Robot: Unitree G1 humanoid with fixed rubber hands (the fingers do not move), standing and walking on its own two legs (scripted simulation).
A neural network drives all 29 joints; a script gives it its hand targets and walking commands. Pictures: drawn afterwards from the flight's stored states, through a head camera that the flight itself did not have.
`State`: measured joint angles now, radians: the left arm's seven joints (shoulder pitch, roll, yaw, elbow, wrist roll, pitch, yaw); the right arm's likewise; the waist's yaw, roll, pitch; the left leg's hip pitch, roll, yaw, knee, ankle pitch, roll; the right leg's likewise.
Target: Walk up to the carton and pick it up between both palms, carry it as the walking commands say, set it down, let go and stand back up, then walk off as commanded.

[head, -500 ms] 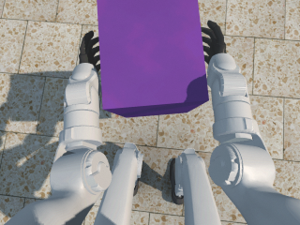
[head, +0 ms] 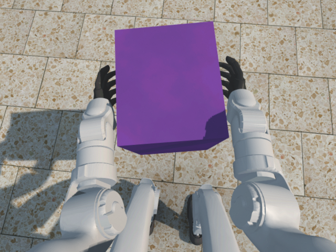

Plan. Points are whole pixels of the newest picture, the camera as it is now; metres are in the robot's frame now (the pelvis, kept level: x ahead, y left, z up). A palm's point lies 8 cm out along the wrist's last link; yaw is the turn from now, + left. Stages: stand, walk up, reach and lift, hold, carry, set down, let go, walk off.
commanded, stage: reach and lift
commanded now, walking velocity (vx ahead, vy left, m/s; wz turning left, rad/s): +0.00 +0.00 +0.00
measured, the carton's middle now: (169, 101) +0.47 +0.04 -0.12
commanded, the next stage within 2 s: none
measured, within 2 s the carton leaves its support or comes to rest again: neither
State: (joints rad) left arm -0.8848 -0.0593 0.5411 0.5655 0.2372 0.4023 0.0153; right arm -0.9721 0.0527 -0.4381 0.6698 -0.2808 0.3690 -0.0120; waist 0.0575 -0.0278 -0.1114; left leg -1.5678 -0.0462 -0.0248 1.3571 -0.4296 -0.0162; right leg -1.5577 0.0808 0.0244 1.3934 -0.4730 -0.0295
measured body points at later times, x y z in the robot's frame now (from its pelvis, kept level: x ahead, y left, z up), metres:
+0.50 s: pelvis +0.01 +0.00 +0.06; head +0.21 +0.00 +0.47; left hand +0.43 +0.19 +0.01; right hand +0.47 -0.11 +0.01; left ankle +0.08 +0.12 -0.57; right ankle +0.07 -0.09 -0.57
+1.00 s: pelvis +0.03 +0.00 +0.12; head +0.17 +0.00 +0.54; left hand +0.40 +0.18 +0.08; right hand +0.44 -0.12 +0.08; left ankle +0.08 +0.12 -0.57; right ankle +0.07 -0.09 -0.57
